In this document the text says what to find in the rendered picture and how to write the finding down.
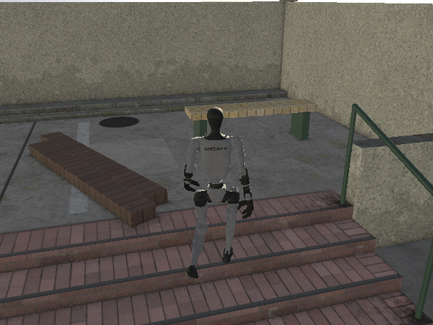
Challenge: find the robot left upper arm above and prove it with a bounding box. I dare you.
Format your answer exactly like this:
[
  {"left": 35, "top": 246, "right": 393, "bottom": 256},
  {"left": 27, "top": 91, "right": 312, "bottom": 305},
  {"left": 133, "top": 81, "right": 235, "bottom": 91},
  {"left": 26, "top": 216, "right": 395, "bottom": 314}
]
[{"left": 185, "top": 137, "right": 202, "bottom": 174}]

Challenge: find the robot right upper arm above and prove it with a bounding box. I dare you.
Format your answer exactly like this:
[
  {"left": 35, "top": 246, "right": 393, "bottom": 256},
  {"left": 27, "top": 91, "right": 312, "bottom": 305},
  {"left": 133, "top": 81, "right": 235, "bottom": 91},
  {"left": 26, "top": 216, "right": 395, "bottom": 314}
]
[{"left": 230, "top": 136, "right": 246, "bottom": 175}]

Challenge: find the robot torso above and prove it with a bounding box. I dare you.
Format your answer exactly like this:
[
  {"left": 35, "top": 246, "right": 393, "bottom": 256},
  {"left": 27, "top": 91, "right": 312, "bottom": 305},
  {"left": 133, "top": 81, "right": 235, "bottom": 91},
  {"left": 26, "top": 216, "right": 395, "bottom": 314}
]
[{"left": 200, "top": 134, "right": 232, "bottom": 203}]

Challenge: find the robot right forearm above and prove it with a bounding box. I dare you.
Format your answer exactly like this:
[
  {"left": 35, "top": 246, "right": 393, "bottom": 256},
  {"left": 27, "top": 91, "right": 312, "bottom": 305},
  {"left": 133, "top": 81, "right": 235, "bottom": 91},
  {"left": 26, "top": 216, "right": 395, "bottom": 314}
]
[{"left": 240, "top": 165, "right": 252, "bottom": 200}]

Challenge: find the robot right shin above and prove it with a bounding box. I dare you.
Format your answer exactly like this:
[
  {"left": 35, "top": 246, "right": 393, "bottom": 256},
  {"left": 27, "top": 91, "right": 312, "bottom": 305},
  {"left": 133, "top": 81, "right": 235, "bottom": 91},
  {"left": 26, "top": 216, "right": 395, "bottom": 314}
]
[{"left": 225, "top": 210, "right": 237, "bottom": 254}]

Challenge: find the robot right hand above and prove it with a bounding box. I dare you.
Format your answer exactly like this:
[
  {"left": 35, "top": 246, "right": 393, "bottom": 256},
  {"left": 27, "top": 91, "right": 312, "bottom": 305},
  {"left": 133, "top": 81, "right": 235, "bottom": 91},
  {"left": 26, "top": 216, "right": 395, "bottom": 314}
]
[{"left": 237, "top": 200, "right": 254, "bottom": 219}]

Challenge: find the robot left hand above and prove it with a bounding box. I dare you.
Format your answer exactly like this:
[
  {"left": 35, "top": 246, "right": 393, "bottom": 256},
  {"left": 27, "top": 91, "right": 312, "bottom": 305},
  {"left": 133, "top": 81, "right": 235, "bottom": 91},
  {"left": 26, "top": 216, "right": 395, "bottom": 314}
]
[{"left": 184, "top": 180, "right": 200, "bottom": 192}]

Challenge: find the robot left forearm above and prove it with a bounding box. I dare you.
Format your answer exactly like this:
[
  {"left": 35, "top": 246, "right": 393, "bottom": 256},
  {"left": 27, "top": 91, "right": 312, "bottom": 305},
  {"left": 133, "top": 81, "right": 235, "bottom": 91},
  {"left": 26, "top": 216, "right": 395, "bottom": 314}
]
[{"left": 183, "top": 164, "right": 193, "bottom": 184}]

